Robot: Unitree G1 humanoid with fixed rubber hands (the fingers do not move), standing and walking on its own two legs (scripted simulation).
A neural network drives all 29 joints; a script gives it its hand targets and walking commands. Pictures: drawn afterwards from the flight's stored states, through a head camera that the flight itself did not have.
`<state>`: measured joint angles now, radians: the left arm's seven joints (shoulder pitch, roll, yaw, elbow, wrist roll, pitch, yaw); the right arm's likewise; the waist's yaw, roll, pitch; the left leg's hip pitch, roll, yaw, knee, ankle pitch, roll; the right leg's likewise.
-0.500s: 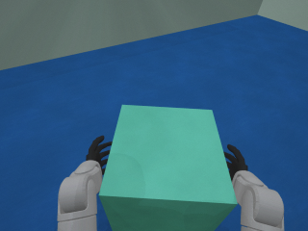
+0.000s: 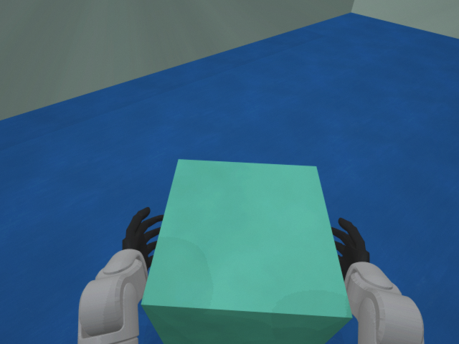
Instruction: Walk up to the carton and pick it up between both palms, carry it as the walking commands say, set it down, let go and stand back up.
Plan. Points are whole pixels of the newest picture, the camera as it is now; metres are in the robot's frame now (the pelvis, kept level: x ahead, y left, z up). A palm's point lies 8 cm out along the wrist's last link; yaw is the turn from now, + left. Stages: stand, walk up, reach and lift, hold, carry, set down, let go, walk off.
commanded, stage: carry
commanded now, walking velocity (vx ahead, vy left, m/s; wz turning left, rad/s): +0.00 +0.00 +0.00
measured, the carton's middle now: (241, 266) +0.28 +0.00 -0.01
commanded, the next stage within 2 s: none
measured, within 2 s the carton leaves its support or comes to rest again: neither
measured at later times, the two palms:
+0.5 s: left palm (150, 277) +0.21 +0.14 +0.08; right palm (382, 296) +0.20 -0.20 +0.07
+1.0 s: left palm (136, 265) +0.24 +0.17 +0.06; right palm (352, 270) +0.24 -0.17 +0.06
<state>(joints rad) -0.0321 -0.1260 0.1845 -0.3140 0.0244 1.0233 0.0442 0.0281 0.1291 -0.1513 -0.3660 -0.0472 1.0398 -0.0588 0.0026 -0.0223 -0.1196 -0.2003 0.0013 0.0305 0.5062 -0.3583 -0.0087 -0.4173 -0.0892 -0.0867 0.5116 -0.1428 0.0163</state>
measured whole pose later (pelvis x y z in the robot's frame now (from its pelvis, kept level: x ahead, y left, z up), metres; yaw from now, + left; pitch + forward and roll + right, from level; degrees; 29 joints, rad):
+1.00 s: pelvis -0.02 -0.01 +0.00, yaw +2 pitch +4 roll +0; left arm -0.07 -0.13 0.22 -0.20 0.04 0.94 0.01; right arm -0.01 0.13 -0.15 -0.27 -0.08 0.96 -0.04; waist 0.01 -0.01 -0.12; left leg -0.26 0.02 -0.01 0.52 -0.33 -0.02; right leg -0.43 -0.08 -0.14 0.46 -0.10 0.00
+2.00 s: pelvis -0.02 -0.03 +0.00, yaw +3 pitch +4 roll +1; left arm -0.08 -0.12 0.23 -0.06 0.08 0.79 -0.03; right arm -0.02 0.13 -0.16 -0.13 -0.12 0.82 -0.02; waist 0.00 -0.01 -0.11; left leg -0.25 0.03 -0.03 0.50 -0.31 -0.05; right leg -0.43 -0.07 -0.16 0.47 -0.11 -0.03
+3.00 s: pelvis -0.01 -0.01 +0.00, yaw +2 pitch +4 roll +0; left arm -0.11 -0.10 0.23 0.02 0.10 0.72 -0.03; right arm -0.07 0.13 -0.17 -0.03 -0.14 0.74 0.00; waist 0.01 -0.01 -0.07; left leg -0.25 0.02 -0.01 0.54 -0.35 -0.03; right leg -0.43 -0.09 -0.14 0.50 -0.14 0.00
